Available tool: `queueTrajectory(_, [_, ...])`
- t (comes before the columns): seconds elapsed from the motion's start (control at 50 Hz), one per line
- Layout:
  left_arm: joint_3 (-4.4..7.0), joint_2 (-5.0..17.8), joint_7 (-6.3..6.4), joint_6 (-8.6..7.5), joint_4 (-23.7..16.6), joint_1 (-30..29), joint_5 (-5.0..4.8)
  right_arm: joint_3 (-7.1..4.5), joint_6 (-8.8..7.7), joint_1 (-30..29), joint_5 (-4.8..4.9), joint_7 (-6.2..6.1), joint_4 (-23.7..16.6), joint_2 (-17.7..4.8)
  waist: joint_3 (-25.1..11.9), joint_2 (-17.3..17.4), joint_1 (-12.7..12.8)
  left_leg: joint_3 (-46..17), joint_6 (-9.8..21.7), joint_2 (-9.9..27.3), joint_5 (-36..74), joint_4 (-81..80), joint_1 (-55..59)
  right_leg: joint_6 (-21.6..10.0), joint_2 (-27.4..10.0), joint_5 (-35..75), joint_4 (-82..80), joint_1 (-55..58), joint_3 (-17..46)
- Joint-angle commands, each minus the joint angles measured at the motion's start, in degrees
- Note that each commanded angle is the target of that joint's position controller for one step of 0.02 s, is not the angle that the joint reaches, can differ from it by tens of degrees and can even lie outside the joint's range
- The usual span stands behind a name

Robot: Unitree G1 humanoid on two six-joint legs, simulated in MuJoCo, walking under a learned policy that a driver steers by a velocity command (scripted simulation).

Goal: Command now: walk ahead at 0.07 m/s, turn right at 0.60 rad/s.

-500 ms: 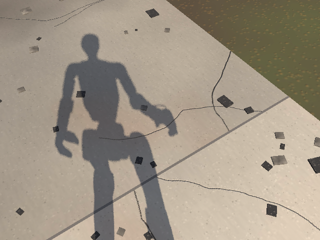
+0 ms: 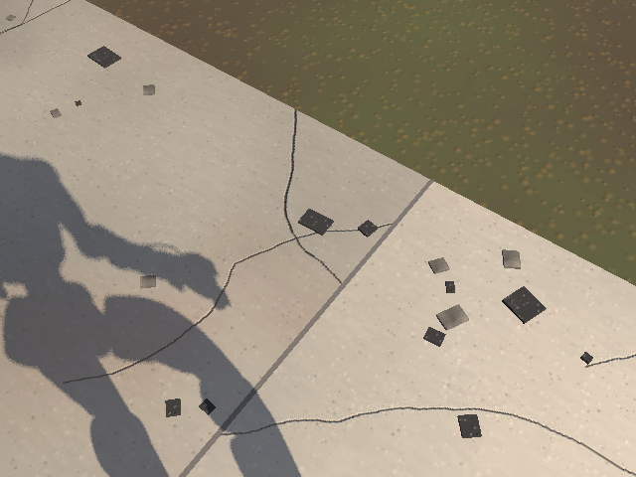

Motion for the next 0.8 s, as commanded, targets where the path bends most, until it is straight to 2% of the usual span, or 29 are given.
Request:
queueTrajectory(0.02, [0.6,3.13,-0.66,-0.36,-4.0,2.53,0.16,-2.88,-0.02,-3.26,0.46,-0.43,-3.83,-10.57,-11.58,9.28,0.53,-9.14,12.49,16.11,8.94,-9.1,7.7,-0.77,-1.91,4.08,-6.06,5.82,-0.58])
queueTrajectory(0.08, [0.83,4.06,-1.62,-0.03,-4.74,1.07,0.15,-3.31,0.62,-2.95,1.03,0.01,-3.23,-11.8,-10.31,9.92,0.07,-7.04,11.4,16.73,4.7,-8.78,7.81,-2.2,-1.38,4.75,-12.28,8.97,-2.53])
queueTrajectory(0.12, [0.97,4.06,-2.22,0.05,-4.95,1.03,0.34,-3.44,0.98,-2.55,1.81,0.26,-2.48,-12.45,-9.92,9.55,0.62,-6.42,9.88,16.98,3.37,-6.58,8.51,-3.75,-0.61,5.8,-19.12,12.06,-3.47])
queueTrajectory(0.14, [1.06,3.71,-2.44,-0.05,-4.29,2.57,0.55,-3.36,1.24,-2.77,2.44,0.32,-2.03,-12.38,-9.99,8.94,1.85,-5.41,8.35,16.22,2.4,-4.23,7.76,-5.0,0.61,9.09,-25.29,15.66,-4.61])
queueTrajectory(0.16, [1.44,4.34,-2.37,-0.16,-3.39,4.28,0.83,-2.98,1.45,-1.18,2.79,0.45,-1.07,-11.05,-10.0,7.68,2.26,-3.89,5.79,14.59,-0.05,-0.77,5.37,-6.59,1.92,12.08,-30.46,20.52,-4.43])
queueTrajectory(0.18, [2.2,7.18,-1.9,-0.26,-3.35,5.51,0.99,-2.15,1.53,1.55,2.26,0.9,0.0,-8.07,-9.42,0.17,1.74,0.44,0.76,10.61,-7.35,7.83,-0.6,-9.39,-2.97,21.05,-37.09,26.23,3.62])
queueTrajectory(0.2, [2.65,12.19,-0.8,-0.26,-5.3,4.28,1.21,-0.69,1.26,2.38,-0.91,1.7,-1.84,-4.41,-9.52,-17.02,-1.07,4.75,-5.32,2.5,-30.32,24.76,-14.67,-16.28,-17.42,39.84,-37.5,32.47,21.74])
queueTrajectory(0.22, [2.62,12.64,-1.26,-1.32,-5.74,4.71,3.05,-2.17,1.13,-2.52,0.01,0.89,-3.03,-8.39,-10.51,-13.09,3.46,-3.3,-5.71,0.54,-32.81,35.0,-16.83,-23.54,-21.09,35.76,-39.8,24.17,24.47])
queueTrajectory(0.24, [2.04,10.76,-1.63,-2.44,-5.19,2.62,3.39,-2.84,1.42,-3.58,1.49,0.45,-2.7,-10.13,-8.86,-8.46,2.68,-5.67,-5.1,1.62,-28.38,39.25,-16.33,-21.63,-17.06,31.72,-40.46,22.14,19.34])
queueTrajectory(0.26, [1.52,8.88,-1.66,-3.19,-4.81,-0.91,2.62,-3.03,1.76,-1.67,1.84,0.17,-1.61,-9.69,-8.08,-7.07,0.75,-6.52,-4.73,2.05,-23.69,39.4,-16.33,-18.3,-13.73,28.93,-40.21,21.63,15.11])
queueTrajectory(0.28, [0.75,6.81,-1.58,-3.55,-4.88,-3.08,2.03,-3.14,2.16,-0.13,1.37,-0.2,0.12,-9.46,-8.5,-6.18,0.07,-6.68,-5.11,2.35,-20.54,39.79,-15.38,-16.27,-11.92,29.07,-39.81,21.65,12.45])
queueTrajectory(0.3, [0.12,5.68,-1.36,-3.71,-4.7,-4.71,1.69,-3.19,2.4,1.12,0.91,-0.32,0.67,-9.32,-8.51,-6.45,-0.83,-6.48,-5.8,2.07,-17.47,40.64,-13.36,-15.92,-10.89,32.3,-39.67,20.41,10.44])
queueTrajectory(0.34, [-0.87,3.41,-1.08,-3.97,-4.16,-5.28,2.1,-2.96,2.29,2.2,1.27,-0.23,1.15,-8.26,-9.53,-6.24,-1.53,-6.56,-6.51,1.91,-14.3,38.31,-9.89,-15.97,-9.53,34.79,-39.36,20.39,8.18])
queueTrajectory(0.4, [-0.77,3.61,-0.99,-3.81,-2.81,-4.85,1.91,-1.68,2.18,0.18,1.32,0.05,0.8,-6.0,-9.08,-6.51,0.06,-6.52,-6.66,2.4,-14.22,24.98,-5.99,-15.91,-9.0,32.04,-38.44,22.39,8.05])
queueTrajectory(0.46, [-0.51,4.57,-1.4,-3.32,-0.97,-3.76,1.88,-1.39,2.16,-0.09,1.51,0.36,0.64,-6.74,-8.45,-6.82,1.51,-5.55,-6.16,1.78,-16.73,16.92,-1.26,-17.44,-10.3,29.22,-37.98,21.86,11.01])
queueTrajectory(0.5, [-1.06,3.37,-1.65,-3.26,0.09,-5.05,1.27,-1.19,1.9,1.99,1.48,0.53,1.58,-6.41,-7.72,-5.92,-0.06,-4.88,-5.16,1.27,-11.12,7.15,3.42,-16.28,-9.34,27.18,-36.77,20.47,11.53])
queueTrajectory(0.52, [-1.36,2.59,-1.76,-3.35,1.01,-4.66,0.87,-0.89,1.58,3.45,0.89,0.72,2.24,-6.1,-7.36,-4.52,-1.31,-5.14,-4.23,1.37,-1.9,-0.98,7.98,-14.22,-8.06,25.21,-36.29,18.81,10.93])
queueTrajectory(0.54, [-1.7,1.6,-1.8,-3.78,1.8,-2.91,1.29,-0.98,1.29,4.58,0.06,0.67,2.62,-7.83,-8.57,-2.09,-0.72,-8.58,-3.05,3.99,6.57,-2.08,12.98,-11.34,-5.84,21.11,-35.44,17.06,10.1])
queueTrajectory(0.56, [-1.61,1.62,-2.17,-4.32,2.09,-0.64,2.29,-1.74,1.25,4.76,0.0,0.43,2.68,-11.98,-8.99,4.51,2.22,-11.18,-1.08,7.8,14.92,0.91,14.84,-8.89,-1.77,15.55,-33.1,15.2,6.65])
queueTrajectory(0.58, [-1.64,0.86,-2.16,-4.42,2.44,-0.37,2.46,-1.72,1.21,2.85,0.89,0.68,3.69,-10.86,-8.82,9.52,3.24,-10.83,1.29,7.42,4.13,1.11,8.97,-6.76,0.91,12.73,-34.48,18.44,3.27])
queueTrajectory(0.6, [-1.43,2.53,-2.02,-4.22,2.69,-4.08,2.49,-1.06,0.92,1.35,1.0,1.04,3.12,-7.92,-6.86,7.58,1.01,-10.34,0.91,5.78,-2.03,-0.29,5.62,-5.9,1.09,13.13,-33.45,20.43,2.99])
queueTrajectory(0.62, [-1.16,2.56,-1.74,-3.91,2.54,-5.78,2.07,-0.76,0.57,1.22,0.54,1.0,3.6,-7.17,-6.6,6.78,0.55,-9.85,-0.07,5.26,-3.9,-0.89,4.62,-6.11,0.92,14.43,-32.78,21.0,2.86])
queueTrajectory(0.68, [-1.1,1.53,-1.27,-2.86,3.62,-5.24,1.93,-0.33,-0.43,2.15,0.59,0.75,5.01,-6.89,-5.84,5.56,0.31,-8.68,-1.43,4.18,-3.87,-0.71,5.03,-6.9,0.35,17.18,-33.4,21.08,3.64])
queueTrajectory(0.8, [-0.76,0.89,-1.01,-3.16,7.3,-4.03,1.63,0.15,-0.09,2.67,0.73,-0.06,7.11,-6.65,-4.72,2.3,-0.28,-8.12,-1.28,3.37,-5.0,-0.52,6.11,-6.11,0.48,17.57,-34.31,20.39,3.29])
